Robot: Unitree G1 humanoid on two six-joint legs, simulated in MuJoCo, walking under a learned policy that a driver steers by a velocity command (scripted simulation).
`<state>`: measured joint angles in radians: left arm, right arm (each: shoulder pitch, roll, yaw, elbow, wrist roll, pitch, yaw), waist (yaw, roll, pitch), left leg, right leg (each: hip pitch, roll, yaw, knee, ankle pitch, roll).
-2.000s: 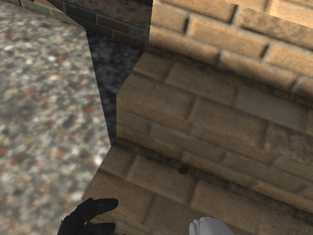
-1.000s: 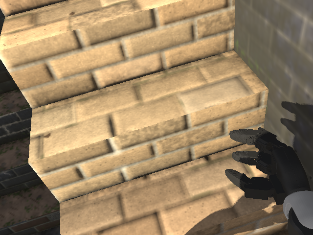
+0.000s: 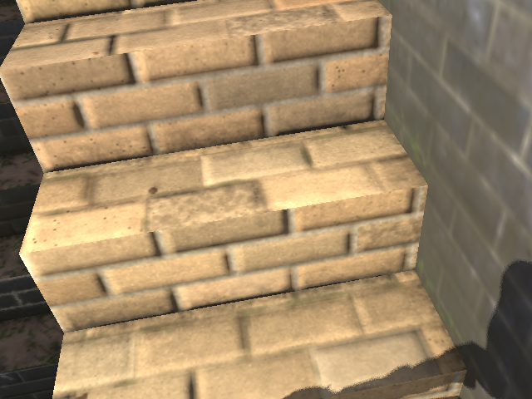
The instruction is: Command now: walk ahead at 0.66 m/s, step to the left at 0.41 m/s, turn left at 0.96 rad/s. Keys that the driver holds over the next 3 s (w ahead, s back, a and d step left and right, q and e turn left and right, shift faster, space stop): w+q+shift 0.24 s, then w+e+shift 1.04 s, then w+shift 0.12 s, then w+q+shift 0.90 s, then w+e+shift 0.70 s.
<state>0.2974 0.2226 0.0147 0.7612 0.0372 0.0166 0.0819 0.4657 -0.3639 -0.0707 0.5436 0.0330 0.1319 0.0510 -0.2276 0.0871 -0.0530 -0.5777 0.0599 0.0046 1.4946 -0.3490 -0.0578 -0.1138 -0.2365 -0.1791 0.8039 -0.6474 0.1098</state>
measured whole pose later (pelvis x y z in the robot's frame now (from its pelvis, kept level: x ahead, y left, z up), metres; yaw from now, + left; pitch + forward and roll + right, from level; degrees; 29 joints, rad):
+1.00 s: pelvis +0.11 +0.00 +0.09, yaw -6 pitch +3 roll -3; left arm 0.12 0.13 0.02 0.50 -0.03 0.01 0.07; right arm 0.09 -0.19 0.03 0.66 -0.03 -0.05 0.04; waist 0.06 0.09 -0.04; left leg -0.08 0.07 0.09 0.41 0.10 0.07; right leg -1.00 0.34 0.16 1.96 -0.76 0.03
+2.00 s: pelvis +0.01 +0.13 +0.04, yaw -11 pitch +2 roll -1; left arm -0.11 0.27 -0.01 0.61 -0.03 -0.03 0.04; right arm 0.38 -0.27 0.03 0.65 -0.02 -0.08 0.08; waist -0.17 0.01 -0.01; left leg -0.36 -0.01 -0.03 0.64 -0.33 0.06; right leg -0.57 -0.10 -0.02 1.13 -0.33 -0.02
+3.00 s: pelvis +0.07 +0.11 +0.09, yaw -6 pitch -3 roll -3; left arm 0.27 0.20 0.05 0.60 -0.03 -0.01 -0.04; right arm -0.11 -0.25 -0.02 0.46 -0.03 -0.08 0.00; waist 0.18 0.09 0.09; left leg -0.13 0.16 0.18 0.62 -0.54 -0.03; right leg -0.69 0.16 -0.12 1.51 -0.84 -0.12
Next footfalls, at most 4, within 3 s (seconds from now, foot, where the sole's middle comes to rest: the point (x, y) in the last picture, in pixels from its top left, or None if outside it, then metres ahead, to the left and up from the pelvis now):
0.04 left None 0.06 0.14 -0.73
0.70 right None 0.29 -0.10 -0.51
0.98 left None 0.04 0.13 -0.73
1.04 right None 0.12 -0.11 -0.52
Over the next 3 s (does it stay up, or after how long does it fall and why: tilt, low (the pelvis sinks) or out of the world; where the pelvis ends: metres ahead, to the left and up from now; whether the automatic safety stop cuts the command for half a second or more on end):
stays up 0.07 0.11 0.09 its command is cut before an obstacle from the start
